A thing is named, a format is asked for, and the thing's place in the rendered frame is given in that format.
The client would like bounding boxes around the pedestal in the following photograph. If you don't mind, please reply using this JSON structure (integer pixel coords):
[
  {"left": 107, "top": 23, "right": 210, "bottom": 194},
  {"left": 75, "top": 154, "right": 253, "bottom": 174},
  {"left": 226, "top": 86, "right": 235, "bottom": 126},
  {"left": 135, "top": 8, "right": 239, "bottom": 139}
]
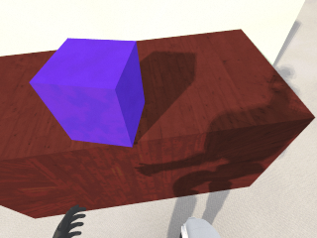
[{"left": 0, "top": 29, "right": 316, "bottom": 219}]

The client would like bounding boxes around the left robot hand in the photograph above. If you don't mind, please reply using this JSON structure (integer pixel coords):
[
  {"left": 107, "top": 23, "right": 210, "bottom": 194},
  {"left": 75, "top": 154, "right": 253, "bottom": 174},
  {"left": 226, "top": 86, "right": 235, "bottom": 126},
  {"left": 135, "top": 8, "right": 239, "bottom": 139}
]
[{"left": 53, "top": 204, "right": 86, "bottom": 238}]

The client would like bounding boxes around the robot right thigh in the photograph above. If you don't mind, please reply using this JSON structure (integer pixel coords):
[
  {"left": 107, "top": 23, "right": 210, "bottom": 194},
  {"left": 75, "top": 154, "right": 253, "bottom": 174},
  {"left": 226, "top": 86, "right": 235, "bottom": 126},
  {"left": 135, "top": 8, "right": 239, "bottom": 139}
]
[{"left": 181, "top": 218, "right": 221, "bottom": 238}]

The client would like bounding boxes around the carton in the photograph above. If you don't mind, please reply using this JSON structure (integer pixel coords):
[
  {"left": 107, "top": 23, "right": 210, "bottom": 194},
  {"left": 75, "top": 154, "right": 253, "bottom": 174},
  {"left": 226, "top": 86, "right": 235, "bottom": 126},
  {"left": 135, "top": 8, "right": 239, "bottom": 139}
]
[{"left": 29, "top": 38, "right": 145, "bottom": 148}]

